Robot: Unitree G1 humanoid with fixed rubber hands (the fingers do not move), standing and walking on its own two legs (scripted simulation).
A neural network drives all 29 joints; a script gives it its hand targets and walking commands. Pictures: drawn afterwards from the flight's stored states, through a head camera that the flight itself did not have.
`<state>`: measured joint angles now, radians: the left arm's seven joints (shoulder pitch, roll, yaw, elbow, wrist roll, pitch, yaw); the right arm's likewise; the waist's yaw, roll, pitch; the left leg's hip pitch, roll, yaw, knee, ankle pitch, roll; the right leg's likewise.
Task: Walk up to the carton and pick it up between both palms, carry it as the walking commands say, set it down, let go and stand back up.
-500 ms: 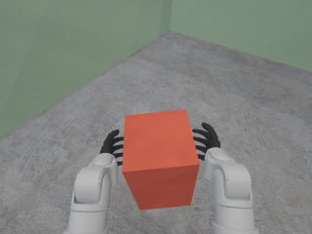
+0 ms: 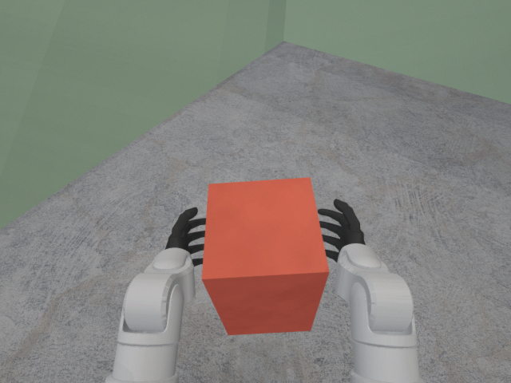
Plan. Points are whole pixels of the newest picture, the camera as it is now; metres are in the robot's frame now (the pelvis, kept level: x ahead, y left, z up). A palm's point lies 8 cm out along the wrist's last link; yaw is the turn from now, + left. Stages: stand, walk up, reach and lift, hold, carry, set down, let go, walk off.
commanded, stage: carry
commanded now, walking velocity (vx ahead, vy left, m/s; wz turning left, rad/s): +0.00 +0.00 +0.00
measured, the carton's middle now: (264, 264) +0.32 -0.01 +0.00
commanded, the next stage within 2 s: none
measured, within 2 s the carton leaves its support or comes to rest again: neither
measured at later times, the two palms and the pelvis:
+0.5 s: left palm (238, 210) +0.38 +0.04 +0.08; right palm (390, 199) +0.39 -0.21 +0.10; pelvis +0.08 -0.08 +0.01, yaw +0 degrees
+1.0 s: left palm (251, 213) +0.38 +0.01 +0.07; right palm (402, 203) +0.39 -0.23 +0.09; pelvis +0.08 -0.10 +0.01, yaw -1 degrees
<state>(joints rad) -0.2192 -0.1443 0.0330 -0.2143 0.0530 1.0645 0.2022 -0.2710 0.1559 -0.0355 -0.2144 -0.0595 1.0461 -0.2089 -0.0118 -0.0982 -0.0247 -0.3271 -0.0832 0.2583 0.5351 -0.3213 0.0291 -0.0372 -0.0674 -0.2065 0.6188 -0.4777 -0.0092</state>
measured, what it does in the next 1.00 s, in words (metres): steps to the right: left foot, then right foot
